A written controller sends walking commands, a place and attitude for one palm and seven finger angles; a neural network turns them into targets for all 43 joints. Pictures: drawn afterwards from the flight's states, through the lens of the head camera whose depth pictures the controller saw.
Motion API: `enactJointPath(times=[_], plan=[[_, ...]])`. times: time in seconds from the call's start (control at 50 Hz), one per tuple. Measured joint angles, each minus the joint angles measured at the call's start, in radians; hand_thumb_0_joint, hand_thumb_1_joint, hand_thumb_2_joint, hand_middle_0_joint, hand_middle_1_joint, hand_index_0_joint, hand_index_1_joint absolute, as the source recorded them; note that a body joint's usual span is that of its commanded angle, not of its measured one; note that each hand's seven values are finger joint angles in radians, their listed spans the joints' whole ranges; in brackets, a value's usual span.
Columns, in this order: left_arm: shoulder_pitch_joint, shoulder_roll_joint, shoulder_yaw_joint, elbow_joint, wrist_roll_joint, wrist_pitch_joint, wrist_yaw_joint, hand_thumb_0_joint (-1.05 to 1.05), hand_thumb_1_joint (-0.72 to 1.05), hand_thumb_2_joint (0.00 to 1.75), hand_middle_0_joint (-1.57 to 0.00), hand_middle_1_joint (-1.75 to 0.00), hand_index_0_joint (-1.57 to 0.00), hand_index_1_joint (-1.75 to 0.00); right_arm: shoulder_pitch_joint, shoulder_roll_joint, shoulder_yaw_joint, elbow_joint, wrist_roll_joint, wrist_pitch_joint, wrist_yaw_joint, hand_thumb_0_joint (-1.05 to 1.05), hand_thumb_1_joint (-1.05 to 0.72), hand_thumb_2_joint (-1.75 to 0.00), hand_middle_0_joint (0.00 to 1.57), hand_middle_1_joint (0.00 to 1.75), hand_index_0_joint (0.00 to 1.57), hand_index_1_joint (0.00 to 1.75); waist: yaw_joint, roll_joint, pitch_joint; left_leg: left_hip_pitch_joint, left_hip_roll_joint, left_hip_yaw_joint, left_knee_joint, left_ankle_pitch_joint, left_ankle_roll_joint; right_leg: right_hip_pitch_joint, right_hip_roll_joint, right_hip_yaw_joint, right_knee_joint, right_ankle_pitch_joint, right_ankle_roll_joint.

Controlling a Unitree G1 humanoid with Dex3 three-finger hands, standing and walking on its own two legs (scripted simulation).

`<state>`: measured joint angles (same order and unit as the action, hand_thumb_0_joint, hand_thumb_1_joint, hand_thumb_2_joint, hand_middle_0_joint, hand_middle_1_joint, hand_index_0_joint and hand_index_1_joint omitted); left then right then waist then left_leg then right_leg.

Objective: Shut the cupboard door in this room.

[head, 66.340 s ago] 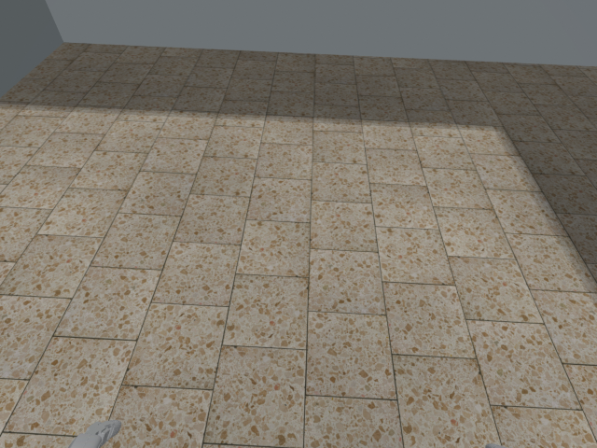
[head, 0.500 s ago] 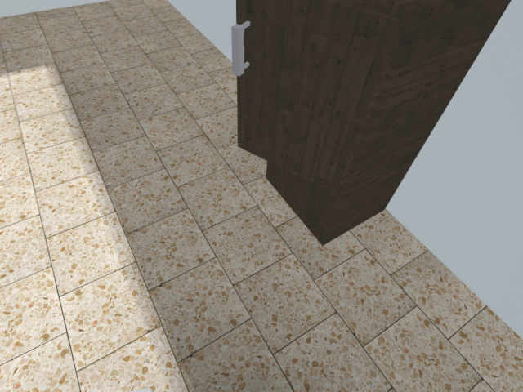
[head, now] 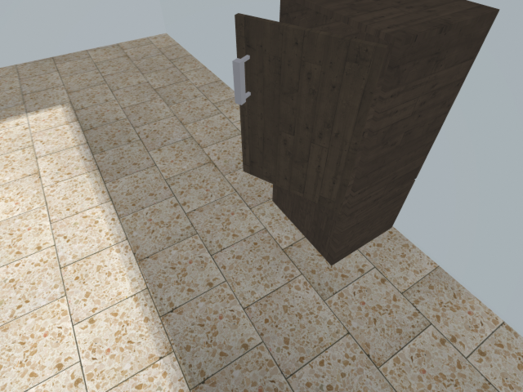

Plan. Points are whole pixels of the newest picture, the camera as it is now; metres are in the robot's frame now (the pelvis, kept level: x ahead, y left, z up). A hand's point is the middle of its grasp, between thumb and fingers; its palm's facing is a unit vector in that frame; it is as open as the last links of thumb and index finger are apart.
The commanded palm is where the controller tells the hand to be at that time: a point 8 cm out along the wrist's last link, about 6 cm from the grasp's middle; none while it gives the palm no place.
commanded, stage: let the arm hang, fingers relaxed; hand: left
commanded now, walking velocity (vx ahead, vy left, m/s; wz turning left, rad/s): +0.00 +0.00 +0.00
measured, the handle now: (243, 79) +0.97 +0.11 +0.01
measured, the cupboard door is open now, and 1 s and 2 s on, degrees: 25 25 25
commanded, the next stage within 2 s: look to check the result in 0.26 s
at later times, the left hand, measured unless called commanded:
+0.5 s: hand out of the picture -0.01 +0.17 -0.18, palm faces +0.03 -0.98 -0.20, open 7.3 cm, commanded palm none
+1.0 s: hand out of the picture +0.04 +0.19 -0.17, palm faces +0.01 -0.97 -0.23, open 7.3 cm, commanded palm none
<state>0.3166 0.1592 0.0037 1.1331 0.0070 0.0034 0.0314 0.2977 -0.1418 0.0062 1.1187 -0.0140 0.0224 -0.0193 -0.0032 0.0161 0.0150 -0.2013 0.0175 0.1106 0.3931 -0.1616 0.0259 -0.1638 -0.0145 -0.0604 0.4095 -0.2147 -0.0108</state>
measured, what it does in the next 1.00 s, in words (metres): stands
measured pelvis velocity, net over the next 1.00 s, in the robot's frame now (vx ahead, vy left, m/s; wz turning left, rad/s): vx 0.02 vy -0.01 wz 0.00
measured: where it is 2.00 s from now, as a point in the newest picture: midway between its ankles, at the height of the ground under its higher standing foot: outside the picture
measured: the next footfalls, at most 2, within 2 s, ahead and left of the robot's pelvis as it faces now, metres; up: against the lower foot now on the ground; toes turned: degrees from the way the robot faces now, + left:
right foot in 1.84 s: +0.07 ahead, -0.13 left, +0.00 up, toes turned +26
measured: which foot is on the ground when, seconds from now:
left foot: down 0.00-1.00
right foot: down 0.00-1.00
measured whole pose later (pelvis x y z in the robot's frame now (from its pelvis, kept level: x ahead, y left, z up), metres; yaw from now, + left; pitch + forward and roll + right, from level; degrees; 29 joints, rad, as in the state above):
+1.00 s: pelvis +0.02 -0.01 +0.00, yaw +0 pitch -2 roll +0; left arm 0.23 0.20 0.01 1.14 0.01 -0.02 0.02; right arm 0.22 -0.21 -0.01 1.13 -0.01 0.00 -0.02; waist -0.01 0.00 0.04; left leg -0.16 0.03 0.11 0.36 -0.17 0.01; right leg -0.12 0.00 -0.06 0.36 -0.21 -0.02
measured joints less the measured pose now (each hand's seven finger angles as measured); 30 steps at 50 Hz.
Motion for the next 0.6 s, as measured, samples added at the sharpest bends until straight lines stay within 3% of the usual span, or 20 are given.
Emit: enactJointPath(times=[0.18,0.6], plan=[[-0.016,-0.038,-0.004,0.005,0.003,-0.004,0.002,0.00,0.91,0.90,-0.20,-0.30,-0.20,-0.30,0.011,0.011,-0.004,0.011,0.000,-0.008,-0.007,0.00,-0.91,-0.90,0.20,0.30,0.20,0.30,-0.005,-0.023,0.000,0.006,0.000,0.006,-0.009,0.001,-0.001,0.001,0.001,0.006,-0.004,0.000,0.000],[-0.015,-0.002,0.009,0.013,0.002,-0.010,0.002,0.00,0.91,0.90,-0.20,-0.30,-0.20,-0.30,-0.010,-0.006,-0.011,0.009,0.002,-0.013,-0.008,0.00,-0.91,-0.90,0.20,0.30,0.20,0.30,-0.003,-0.009,0.020,0.018,0.003,0.004,-0.015,-0.004,-0.004,0.017,0.005,0.005,-0.018,-0.001,-0.002]])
